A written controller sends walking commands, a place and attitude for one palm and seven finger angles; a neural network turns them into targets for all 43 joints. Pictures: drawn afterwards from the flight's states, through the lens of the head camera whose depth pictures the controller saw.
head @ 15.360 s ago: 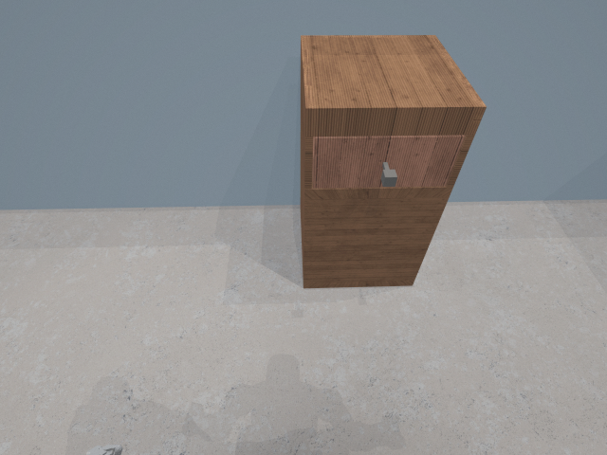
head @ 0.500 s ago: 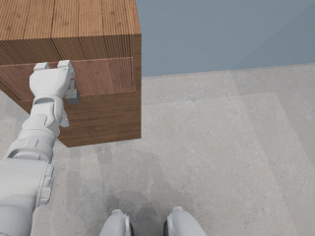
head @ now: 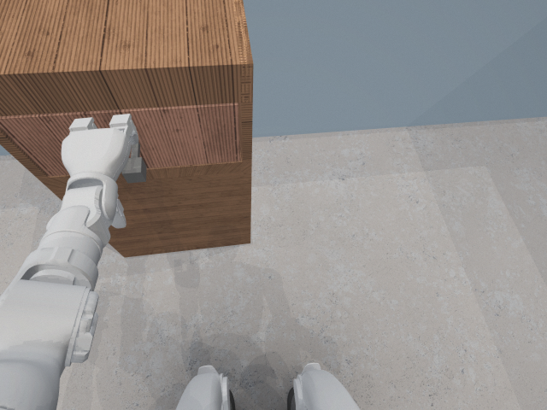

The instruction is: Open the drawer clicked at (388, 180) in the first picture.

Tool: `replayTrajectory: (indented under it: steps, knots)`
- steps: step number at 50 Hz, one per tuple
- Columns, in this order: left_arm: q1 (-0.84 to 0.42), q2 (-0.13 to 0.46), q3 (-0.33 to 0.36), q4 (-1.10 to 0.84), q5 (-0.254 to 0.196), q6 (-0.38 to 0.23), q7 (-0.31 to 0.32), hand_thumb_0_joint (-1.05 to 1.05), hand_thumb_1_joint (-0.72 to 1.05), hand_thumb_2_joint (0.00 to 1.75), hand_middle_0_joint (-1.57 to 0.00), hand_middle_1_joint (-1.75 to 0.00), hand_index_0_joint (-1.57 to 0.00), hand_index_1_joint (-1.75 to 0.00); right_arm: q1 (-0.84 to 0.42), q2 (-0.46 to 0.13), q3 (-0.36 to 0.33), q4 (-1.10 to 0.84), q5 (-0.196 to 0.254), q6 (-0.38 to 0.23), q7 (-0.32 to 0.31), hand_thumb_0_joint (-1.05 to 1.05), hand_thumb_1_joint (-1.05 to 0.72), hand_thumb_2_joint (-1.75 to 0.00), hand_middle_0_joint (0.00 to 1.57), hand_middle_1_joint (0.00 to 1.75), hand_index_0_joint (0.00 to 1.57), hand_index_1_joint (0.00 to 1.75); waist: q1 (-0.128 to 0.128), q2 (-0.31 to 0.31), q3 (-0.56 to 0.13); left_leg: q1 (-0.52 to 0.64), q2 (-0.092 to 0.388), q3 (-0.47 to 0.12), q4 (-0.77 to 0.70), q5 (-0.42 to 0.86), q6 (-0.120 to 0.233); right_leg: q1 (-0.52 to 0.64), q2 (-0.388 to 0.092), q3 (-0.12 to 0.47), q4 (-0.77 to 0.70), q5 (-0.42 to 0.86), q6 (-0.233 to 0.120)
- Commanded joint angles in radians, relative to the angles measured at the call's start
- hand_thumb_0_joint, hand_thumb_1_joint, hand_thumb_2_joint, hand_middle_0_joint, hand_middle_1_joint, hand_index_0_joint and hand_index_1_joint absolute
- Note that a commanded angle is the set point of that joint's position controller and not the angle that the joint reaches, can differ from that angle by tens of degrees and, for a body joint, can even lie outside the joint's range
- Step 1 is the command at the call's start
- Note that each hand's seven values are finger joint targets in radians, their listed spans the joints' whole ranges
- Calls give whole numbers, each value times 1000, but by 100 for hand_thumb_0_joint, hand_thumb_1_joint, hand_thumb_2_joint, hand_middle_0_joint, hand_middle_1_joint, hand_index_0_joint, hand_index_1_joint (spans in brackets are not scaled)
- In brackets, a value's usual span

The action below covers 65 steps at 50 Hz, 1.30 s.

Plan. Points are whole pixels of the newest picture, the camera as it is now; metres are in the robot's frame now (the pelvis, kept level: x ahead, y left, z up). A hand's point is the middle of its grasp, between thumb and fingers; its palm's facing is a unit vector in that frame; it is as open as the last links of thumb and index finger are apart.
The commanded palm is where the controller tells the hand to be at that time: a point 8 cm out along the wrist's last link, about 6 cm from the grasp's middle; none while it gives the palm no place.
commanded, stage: lower the fingers behind the handle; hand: left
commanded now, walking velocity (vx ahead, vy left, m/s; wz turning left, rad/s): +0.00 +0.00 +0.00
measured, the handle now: (135, 161) +0.55 +0.22 -0.08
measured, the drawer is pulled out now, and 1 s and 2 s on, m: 0.00 0.00 0.00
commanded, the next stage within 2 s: close the thumb around the handle in 1.48 s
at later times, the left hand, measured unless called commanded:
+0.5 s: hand (125, 181) +0.49 +0.22 -0.06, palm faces -0.09 -0.02 -1.00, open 13.8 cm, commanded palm +0.49 +0.21 -0.01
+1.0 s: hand (131, 188) +0.50 +0.22 -0.09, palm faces -0.06 -0.03 -1.00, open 13.8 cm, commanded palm +0.49 +0.21 -0.04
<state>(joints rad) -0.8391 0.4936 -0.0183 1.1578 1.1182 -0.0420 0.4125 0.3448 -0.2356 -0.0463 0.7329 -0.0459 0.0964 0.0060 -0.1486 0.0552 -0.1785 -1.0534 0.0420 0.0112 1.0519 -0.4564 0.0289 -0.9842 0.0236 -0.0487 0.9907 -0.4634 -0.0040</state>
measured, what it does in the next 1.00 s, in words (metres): lowers itself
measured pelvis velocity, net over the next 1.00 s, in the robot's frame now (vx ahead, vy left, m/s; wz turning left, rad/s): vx -0.03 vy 0.00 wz -0.02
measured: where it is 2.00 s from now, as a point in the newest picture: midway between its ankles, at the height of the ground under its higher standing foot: outside the picture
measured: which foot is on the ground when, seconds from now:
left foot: down 0.00-1.00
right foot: down 0.00-1.00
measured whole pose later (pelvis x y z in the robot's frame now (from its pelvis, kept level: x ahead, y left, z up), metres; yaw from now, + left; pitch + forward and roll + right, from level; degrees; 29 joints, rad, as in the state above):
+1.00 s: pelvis -0.03 +0.00 -0.06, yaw -1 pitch +33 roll -4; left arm -0.92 0.56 0.05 1.18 1.16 -0.05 0.46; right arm 0.31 -0.24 -0.02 0.72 -0.06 0.06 0.02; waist -0.19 0.06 -0.19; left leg -1.37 0.06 -0.01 1.32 -0.52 0.03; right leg -1.30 0.03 -0.06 1.26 -0.53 -0.01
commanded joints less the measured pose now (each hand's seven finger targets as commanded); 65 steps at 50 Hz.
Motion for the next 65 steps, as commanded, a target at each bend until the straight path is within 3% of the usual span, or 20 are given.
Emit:
replayTrajectory:
  steps: [1, 4, 7, 11, 13, 18, 19, 21, 23, 25, 27, 30, 35, 36, 38, 40, 43, 49, 54, 65]
  knots:
    - [-431, 190, 36, -167, 10, -27, 42, 0, -50, 30, -30, -120, -30, -120, 178, -183, -66, -29, -8, -10, -17, 0, -90, -90, 20, 30, 20, 30, -42, 71, -428, 405, -29, -36, -55, 410, 15, 78, 42, 1, -89, 318, -30]
    - [-429, 214, 62, -173, 29, -39, 64, 0, -50, 30, -30, -120, -30, -120, 171, -184, -65, -34, -14, -8, -14, 0, -90, -90, 20, 30, 20, 30, -27, 105, -459, 402, -27, -43, -33, 440, 10, 45, 43, -1, -55, 319, -34]
    - [-398, 248, 103, -139, 29, -18, 93, 0, -50, 30, -30, -120, -30, -120, 165, -189, -61, -38, -19, -7, -5, 0, -90, -90, 20, 30, 20, 30, -14, 79, -467, 356, -28, -39, -19, 432, 11, 58, 43, -3, -33, 324, -34]
    - [-433, 294, 121, -158, 40, 11, 120, 0, -50, 30, -30, -120, -30, -120, 164, -195, -61, -45, -16, -7, -3, 0, -90, -90, 20, 30, 20, 30, -18, 77, -519, 319, -31, -26, 5, 412, 16, 83, 40, 7, -18, 347, -27]
    - [-430, 276, 107, -164, 36, 21, 118, 0, -50, 30, -30, -120, -30, -120, 165, -195, -61, -47, -14, -8, -2, 0, -90, -90, 20, 30, 20, 30, -18, 91, -546, 340, -30, -36, 8, 418, 12, 74, 41, 3, -10, 340, -28]
    - [-488, 241, 60, -152, 25, 22, 89, 0, -50, 30, -30, -120, -30, -120, 172, -195, -62, -30, -9, -22, -12, 0, -90, -90, 20, 30, 20, 30, -59, 81, -512, 324, -24, -43, 23, 366, 17, 18, 41, 1, -14, 289, -22]
    - [-499, 273, 79, -163, 21, 14, 83, 0, -50, 30, -30, -120, -30, -120, 174, -198, -60, -28, -10, -25, -14, 0, -90, -90, 20, 30, 20, 30, -53, 94, -523, 314, -26, -40, 28, 355, 19, 21, 39, 4, -10, 284, -23]
    - [-502, 281, 78, -163, 27, 1, 74, 0, -50, 30, -30, -120, -30, -120, 173, -197, -57, -27, -9, -29, -21, 0, -90, -90, 20, 30, 20, 30, -59, 90, -518, 299, -25, -45, 37, 340, 21, 1, 40, 4, -3, 267, -24]
    - [-493, 258, 68, -179, 32, -18, 71, 0, -50, 30, -30, -120, -30, -120, 174, -192, -58, -26, -13, -34, -20, 0, -90, -90, 20, 30, 20, 30, -49, 143, -533, 333, -22, -55, 45, 373, 14, -37, 41, -2, 15, 265, -30]
    - [-451, 278, 95, -170, 34, -24, 75, 0, -50, 30, -30, -120, -30, -120, 173, -192, -56, -27, -16, -33, -15, 0, -90, -90, 20, 30, 20, 30, -31, 142, -539, 320, -21, -51, 61, 393, 13, -38, 42, -4, 31, 279, -32]
    - [-432, 244, 79, -137, 28, -15, 80, 0, -50, 30, -30, -120, -30, -120, 173, -188, -55, -27, -17, -32, -10, 0, -90, -90, 20, 30, 20, 30, -41, 115, -515, 291, -22, -50, 67, 395, 15, -38, 43, -6, 37, 291, -30]
    - [-449, 270, 85, -128, 37, 1, 90, 0, -50, 30, -30, -120, -30, -120, 173, -195, -51, -33, -15, -29, -9, 0, -90, -90, 20, 30, 20, 30, -49, 89, -500, 237, -23, -44, 82, 354, 19, -44, 42, -4, 46, 278, -27]
    - [-454, 312, 115, -166, 36, -4, 92, 0, -50, 30, -30, -120, -30, -120, 168, -196, -50, -40, -16, -30, -9, 0, -90, -90, 20, 30, 20, 30, -34, 113, -557, 237, -24, -45, 106, 360, 19, -40, 43, 0, 72, 284, -28]
    - [-475, 280, 88, -176, 38, -7, 93, 0, -50, 30, -30, -120, -30, -120, 167, -192, -52, -38, -16, -33, -10, 0, -90, -90, 20, 30, 20, 30, -53, 108, -555, 234, -22, -46, 112, 355, 21, -52, 42, 0, 71, 285, -26]
    - [-476, 295, 101, -185, 38, -15, 95, 0, -50, 30, -30, -120, -30, -120, 167, -195, -52, -36, -16, -38, -8, 0, -90, -90, 20, 30, 20, 30, -42, 133, -574, 244, -21, -52, 121, 353, 18, -75, 42, -2, 85, 266, -28]
    - [-480, 276, 83, -159, 41, -9, 99, 0, -50, 30, -30, -120, -30, -120, 163, -194, -49, -34, -16, -39, -9, 0, -90, -90, 20, 30, 20, 30, -53, 124, -533, 219, -19, -57, 122, 326, 18, -103, 42, -8, 89, 236, -29]
    - [-496, 312, 105, -150, 41, -5, 102, 0, -50, 30, -30, -120, -30, -120, 166, -199, -47, -31, -17, -43, -10, 0, -90, -90, 20, 30, 20, 30, -58, 121, -548, 202, -18, -57, 142, 323, 20, -117, 41, -6, 104, 235, -27]
    - [-466, 334, 124, -166, 40, 3, 91, 0, -50, 30, -30, -120, -30, -120, 164, -199, -42, -41, -18, -40, -5, 0, -90, -90, 20, 30, 20, 30, -33, 156, -595, 210, -17, -58, 164, 362, 15, -120, 42, -12, 138, 262, -31]
    - [-429, 307, 108, -140, 37, 7, 84, 0, -50, 30, -30, -120, -30, -120, 159, -197, -40, -45, -16, -38, -3, 0, -90, -90, 20, 30, 20, 30, -39, 120, -562, 160, -17, -53, 180, 328, 19, -129, 43, -11, 146, 250, -29]
    - [-461, 301, 98, -178, 32, 17, 74, 0, -50, 30, -30, -120, -30, -120, 164, -198, -42, -45, -11, -39, -8, 0, -90, -90, 20, 30, 20, 30, -41, 134, -571, 193, -11, -64, 168, 321, 16, -148, 42, -15, 143, 224, -29]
